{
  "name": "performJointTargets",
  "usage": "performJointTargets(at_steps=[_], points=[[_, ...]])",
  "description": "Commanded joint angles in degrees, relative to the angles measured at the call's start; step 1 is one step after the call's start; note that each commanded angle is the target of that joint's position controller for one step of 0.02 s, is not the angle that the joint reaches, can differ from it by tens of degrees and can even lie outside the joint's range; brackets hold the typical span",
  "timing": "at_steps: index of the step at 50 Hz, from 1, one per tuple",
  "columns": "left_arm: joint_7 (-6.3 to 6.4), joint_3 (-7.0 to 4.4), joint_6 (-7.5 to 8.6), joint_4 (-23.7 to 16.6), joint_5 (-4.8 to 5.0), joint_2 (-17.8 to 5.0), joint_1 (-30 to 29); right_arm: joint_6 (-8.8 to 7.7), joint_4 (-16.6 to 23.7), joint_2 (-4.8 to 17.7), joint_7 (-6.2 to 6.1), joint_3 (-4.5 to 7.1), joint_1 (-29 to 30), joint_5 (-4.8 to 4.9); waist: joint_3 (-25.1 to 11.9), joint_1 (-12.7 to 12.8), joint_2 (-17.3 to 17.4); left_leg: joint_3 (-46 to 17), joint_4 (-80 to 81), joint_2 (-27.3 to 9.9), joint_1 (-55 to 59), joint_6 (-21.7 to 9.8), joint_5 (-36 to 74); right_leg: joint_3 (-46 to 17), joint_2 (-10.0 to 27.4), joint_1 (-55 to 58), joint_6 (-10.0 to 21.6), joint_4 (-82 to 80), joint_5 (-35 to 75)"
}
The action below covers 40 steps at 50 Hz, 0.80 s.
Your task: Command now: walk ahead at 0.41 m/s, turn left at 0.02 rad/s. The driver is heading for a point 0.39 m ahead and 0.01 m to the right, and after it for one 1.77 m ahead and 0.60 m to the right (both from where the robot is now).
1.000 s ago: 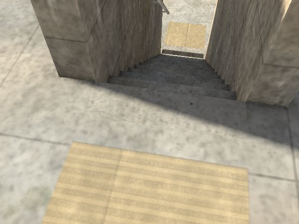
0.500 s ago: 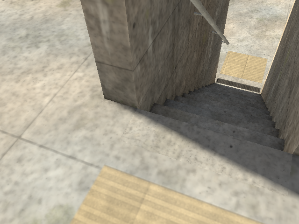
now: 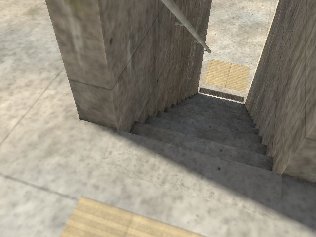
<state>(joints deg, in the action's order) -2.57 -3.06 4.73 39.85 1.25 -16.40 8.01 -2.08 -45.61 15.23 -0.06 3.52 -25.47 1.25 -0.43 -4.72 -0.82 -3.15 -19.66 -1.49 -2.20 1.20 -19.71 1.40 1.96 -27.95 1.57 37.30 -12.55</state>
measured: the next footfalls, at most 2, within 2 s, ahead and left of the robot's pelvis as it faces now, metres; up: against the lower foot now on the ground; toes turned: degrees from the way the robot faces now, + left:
right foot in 0.06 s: +0.14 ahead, -0.12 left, +0.00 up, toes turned -2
left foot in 0.54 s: +0.44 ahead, +0.10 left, +0.00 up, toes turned -4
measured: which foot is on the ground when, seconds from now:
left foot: down 0.00-0.06, up 0.08-0.52, down 0.54-0.96, up 0.98-1.00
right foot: up 0.00-0.04, down 0.06-0.56, up 0.58-0.96, down 0.98-1.00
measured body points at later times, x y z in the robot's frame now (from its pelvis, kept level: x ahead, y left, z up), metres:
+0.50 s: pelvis +0.21 -0.02 +0.00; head +0.25 -0.03 +0.45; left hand +0.21 +0.25 -0.13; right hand +0.44 -0.25 -0.08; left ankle +0.40 +0.11 -0.71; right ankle +0.10 -0.12 -0.74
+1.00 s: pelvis +0.30 -0.03 -0.01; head +0.32 -0.06 +0.44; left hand +0.53 +0.20 -0.09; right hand +0.37 -0.35 -0.13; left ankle +0.40 +0.10 -0.73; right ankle +0.30 -0.13 -0.74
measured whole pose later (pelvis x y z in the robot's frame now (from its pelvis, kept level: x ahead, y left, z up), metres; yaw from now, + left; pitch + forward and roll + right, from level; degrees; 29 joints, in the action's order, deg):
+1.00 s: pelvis +0.30 -0.03 -0.01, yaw -18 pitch +1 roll +2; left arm 1.1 -3.8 -3.6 37.0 -0.4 -17.5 11.6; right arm 1.1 -44.9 17.4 -1.4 4.0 -4.7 -0.7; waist 2.6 0.2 1.0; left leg 9.9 -37.5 -6.4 -22.3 2.2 -19.3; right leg 1.4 1.7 -19.9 2.4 35.8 -16.6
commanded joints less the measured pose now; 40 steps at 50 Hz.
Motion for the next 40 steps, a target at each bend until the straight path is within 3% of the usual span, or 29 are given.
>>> performJointTargets(at_steps=[1,2,3,4,5,6,7,8,9,12,15,18,22,25,26,27,28,29,30,31,32,33,34,35,37,39,40], points=[[0.02,-1.31,0.44,-3.5,0.11,-4.5,0.3,-1.10,4.2,10.0,0.15,2.29,4.8,0.38,2.5,5.0,8.2,-8.3,4.5,-10.6,-10.7,-10.0,6.4,2.2,-2.4,12.5,1.0,-5.2,3.9],[0.57,-2.17,0.24,-2.0,0.12,-6.0,5.6,-1.23,4.1,8.9,0.14,1.82,4.9,-0.02,0.5,7.7,7.1,-6.5,-1.5,-9.1,-12.6,-8.6,11.9,2.3,-3.0,19.3,2.1,-6.0,3.1],[1.25,-3.23,0.29,-0.7,-0.07,-8.8,13.0,-1.46,4.3,6.1,0.13,0.87,5.0,-0.68,-4.1,11.1,2.2,-1.8,-15.7,-5.3,-17.4,-6.0,13.6,-4.1,2.3,29.4,4.3,-7.8,2.0],[1.40,-4.70,0.14,-0.3,-1.46,-16.5,19.4,-2.47,7.0,1.4,-0.23,-0.56,1.7,-0.56,-11.7,11.2,-16.3,4.2,-39.9,2.4,-33.7,-1.1,-1.6,-30.8,17.8,43.5,13.4,-15.9,-8.8],[0.87,-3.77,0.54,0.2,-1.07,-13.2,19.9,-3.32,6.9,5.0,-0.52,0.31,2.5,0.33,-12.1,11.5,-15.4,-3.0,-50.4,2.9,-40.9,-1.0,-11.6,-46.4,20.4,41.9,16.4,-24.6,-20.5],[0.79,-2.63,0.83,-0.1,-0.85,-10.3,15.8,-3.60,7.3,8.3,-0.25,1.28,5.7,1.59,-4.5,10.0,-10.7,-3.4,-54.0,-0.8,-45.3,-2.5,-7.9,-40.4,20.1,36.7,14.7,-24.7,-22.7],[0.75,-2.00,0.84,-0.7,-1.10,-8.3,12.5,-3.55,7.4,8.1,-0.22,1.15,8.4,1.43,-1.2,8.7,-6.2,-2.1,-53.1,-3.1,-44.4,-3.5,-2.9,-33.4,17.5,31.3,13.1,-24.5,-18.0],[0.61,-1.52,0.77,-0.9,-1.43,-6.9,10.0,-3.41,7.2,7.1,-0.19,1.08,9.4,0.48,1.0,7.4,-3.7,-1.8,-50.1,-4.5,-43.2,-3.7,0.9,-27.9,14.8,26.8,12.3,-25.3,-12.0],[0.61,-1.20,0.90,-1.1,-1.88,-5.9,8.3,-3.05,6.8,6.6,-0.14,1.28,8.9,-0.12,1.5,5.8,-4.3,-2.0,-47.5,-5.9,-40.1,-3.7,3.8,-23.6,12.7,23.3,11.4,-26.4,-7.0],[0.90,-1.23,1.61,-0.4,-1.43,-5.6,7.9,-1.96,5.8,4.7,0.20,1.11,8.3,-0.52,1.5,4.2,-4.1,-0.7,-43.2,-6.2,-37.7,-2.5,8.9,-16.4,10.5,20.3,11.8,-29.2,3.0],[1.49,-1.51,1.50,1.0,-1.14,-6.4,9.7,-1.99,7.3,3.9,0.12,0.73,14.0,-1.09,3.2,5.2,-1.8,-0.2,-33.4,-6.2,-40.4,-1.0,15.7,-11.9,9.9,21.3,11.9,-30.5,9.8],[1.99,-1.80,0.98,2.2,-0.76,-7.5,11.5,-2.60,8.5,2.3,0.67,-0.02,19.9,-0.79,4.0,7.3,-2.4,1.3,-22.5,-4.8,-37.6,-0.6,23.4,-7.6,8.7,21.2,10.6,-30.4,13.1],[2.62,-1.92,-0.42,4.8,-0.22,-8.1,15.4,-3.64,10.7,2.1,1.88,-0.10,26.3,-1.16,4.6,8.9,-2.4,2.4,-13.4,-0.8,-31.0,-0.8,26.3,-7.0,8.3,21.8,9.4,-24.4,25.2],[3.27,-2.53,-1.46,4.7,0.03,-9.4,14.0,-4.14,10.8,5.2,2.16,1.10,24.6,-1.49,1.8,6.6,-4.4,1.2,-9.0,1.0,-25.8,-2.6,23.0,-10.3,9.0,25.3,7.2,-17.1,29.2],[3.48,-2.71,-1.78,4.1,0.12,-9.8,12.3,-4.26,9.7,6.4,1.84,1.70,20.7,-1.78,-0.4,4.2,-5.1,2.0,-6.6,2.0,-20.5,-3.7,23.7,-10.5,7.8,25.4,6.0,-12.7,32.8],[3.54,-2.51,-1.58,3.2,0.10,-8.9,11.2,-4.31,8.1,8.7,1.14,2.70,14.9,-2.28,-4.4,1.8,-3.9,2.4,-4.2,1.0,-10.8,-5.2,31.8,-9.1,4.5,23.2,3.7,-5.7,32.9],[3.56,-1.27,-1.28,0.7,-0.99,-5.2,10.1,-4.22,7.6,12.7,0.20,3.50,7.3,-3.63,-13.5,-0.7,1.9,-6.3,-9.4,-9.8,6.7,-9.0,53.3,-7.2,0.0,12.8,0.7,9.7,16.4],[3.42,0.40,-1.36,1.6,-0.76,0.1,21.8,-3.05,8.0,14.1,-0.04,3.36,7.1,-3.94,-23.5,3.9,17.0,-23.0,-12.0,-26.5,24.0,-18.9,66.4,-5.6,-6.8,-4.2,-3.1,30.2,-29.4],[3.47,-1.03,-1.75,3.2,0.23,-6.4,22.8,-1.70,9.7,10.4,-0.02,2.55,7.8,-2.92,-27.5,1.9,13.8,-24.6,-9.1,-24.2,20.3,-18.7,54.6,-11.3,-4.7,-5.0,-3.9,36.7,-29.0],[3.64,-2.02,-2.85,2.3,1.08,-8.8,18.0,-1.14,10.1,7.4,-0.04,1.58,11.3,-2.14,-20.6,1.9,10.1,-18.3,-6.7,-21.8,14.6,-17.0,44.0,-9.0,-2.4,-9.2,-4.4,38.8,-25.6],[4.20,-2.03,-3.99,1.5,0.75,-7.8,14.6,-0.62,9.6,5.8,-0.26,1.05,14.7,-1.63,-14.5,3.1,6.8,-14.6,-4.0,-19.0,7.1,-15.5,35.4,-6.7,-0.4,-10.5,-5.2,37.1,-21.7],[4.66,-2.36,-5.40,1.2,0.23,-7.5,13.5,-0.25,9.2,4.6,-0.34,0.61,17.5,-1.69,-9.8,4.5,6.9,-10.9,-1.2,-17.1,-1.2,-14.9,28.6,-6.0,1.2,-8.6,-5.9,35.6,-19.0],[5.09,-2.43,-6.92,1.1,0.18,-6.4,14.8,-0.27,8.6,5.6,-0.20,0.85,19.9,-2.63,-6.7,6.5,9.7,-7.2,2.4,-15.2,-10.4,-14.4,22.9,-5.0,1.9,-3.3,-6.3,33.8,-16.7],[5.41,-2.33,-7.90,0.9,0.06,-5.4,15.7,-0.40,8.6,5.8,-0.13,1.03,22.1,-3.20,-4.9,7.5,10.6,-4.4,4.8,-14.2,-15.4,-14.5,19.5,-3.5,1.6,-0.1,-6.4,32.1,-15.1],[5.72,-2.05,-8.55,-0.2,-0.83,-4.3,14.1,-1.06,8.4,6.8,-0.28,1.37,23.8,-3.41,-4.0,7.7,9.3,-1.7,6.6,-15.2,-18.0,-15.5,19.2,-2.4,1.9,2.1,-6.0,26.7,-13.1],[5.36,-1.75,-8.40,-1.6,-1.09,-4.1,11.3,-1.11,7.7,8.0,-0.71,1.80,24.1,-2.83,-5.3,6.9,8.0,0.6,6.3,-15.9,-16.6,-15.8,20.5,-2.4,3.0,4.0,-4.9,19.9,-9.1],[5.07,-1.28,-8.31,-3.3,-1.63,-3.7,8.9,-1.08,6.8,9.5,-1.43,2.39,23.5,-1.84,-5.4,6.2,7.6,0.4,7.1,-17.4,-15.5,-15.7,18.8,-2.0,3.5,3.7,-4.4,17.7,-8.0]])
Velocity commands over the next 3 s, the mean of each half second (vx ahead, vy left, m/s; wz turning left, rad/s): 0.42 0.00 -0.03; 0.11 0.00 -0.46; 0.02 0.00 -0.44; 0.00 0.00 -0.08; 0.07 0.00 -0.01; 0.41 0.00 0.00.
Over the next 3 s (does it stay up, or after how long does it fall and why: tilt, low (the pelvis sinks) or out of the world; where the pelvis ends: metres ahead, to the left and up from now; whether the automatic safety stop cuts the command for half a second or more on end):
stays up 0.48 -0.20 -0.01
